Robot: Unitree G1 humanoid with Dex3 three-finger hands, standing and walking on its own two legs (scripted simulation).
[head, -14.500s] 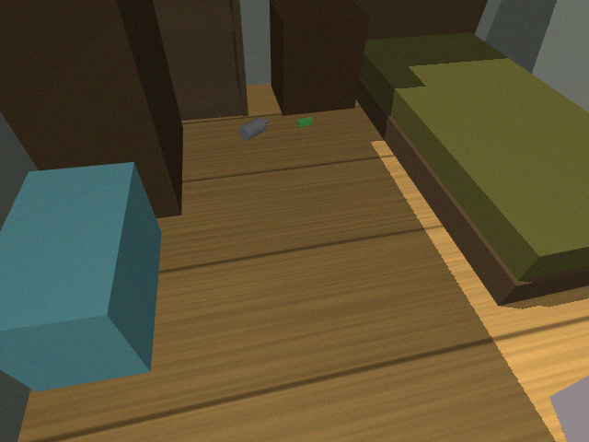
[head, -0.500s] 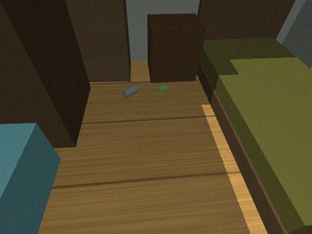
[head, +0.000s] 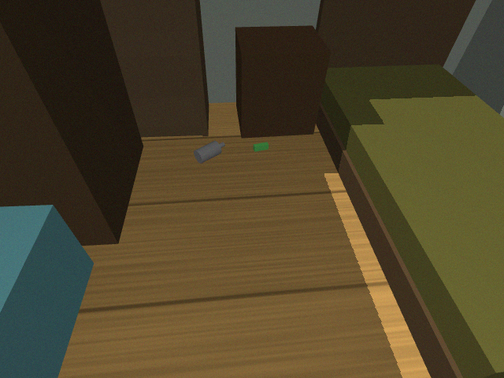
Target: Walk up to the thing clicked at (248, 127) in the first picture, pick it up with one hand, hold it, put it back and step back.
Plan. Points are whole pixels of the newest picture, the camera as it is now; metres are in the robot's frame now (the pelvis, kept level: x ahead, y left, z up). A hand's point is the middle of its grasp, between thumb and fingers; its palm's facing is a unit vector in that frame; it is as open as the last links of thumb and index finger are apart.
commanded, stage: walk up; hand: left
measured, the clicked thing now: (211, 150) +1.49 +0.26 -0.73
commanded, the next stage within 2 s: none
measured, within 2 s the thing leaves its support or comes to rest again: neither
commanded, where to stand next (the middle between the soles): +1.08 +0.03 m, yaw +2 degrees
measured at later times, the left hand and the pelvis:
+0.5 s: hand out of the picture +0.16 +0.27 -0.18, palm faces +0.07 -0.93 -0.37, open 7.4 cm; pelvis +0.19 -0.01 -0.03, yaw +4 degrees
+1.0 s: hand (156, 225) +0.48 +0.24 -0.12, palm faces +0.04 -0.90 -0.44, open 7.4 cm; pelvis +0.43 -0.05 -0.01, yaw +2 degrees
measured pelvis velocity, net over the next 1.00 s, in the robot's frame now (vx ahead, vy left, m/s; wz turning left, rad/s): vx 0.43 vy -0.05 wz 0.03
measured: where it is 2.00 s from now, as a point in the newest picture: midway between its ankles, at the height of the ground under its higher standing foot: (254, 243)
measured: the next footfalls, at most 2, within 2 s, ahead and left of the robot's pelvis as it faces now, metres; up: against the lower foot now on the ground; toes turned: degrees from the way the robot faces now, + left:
left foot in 0.46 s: +0.35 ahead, +0.11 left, +0.00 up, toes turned +7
right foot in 0.88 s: +0.52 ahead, -0.17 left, +0.00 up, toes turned -4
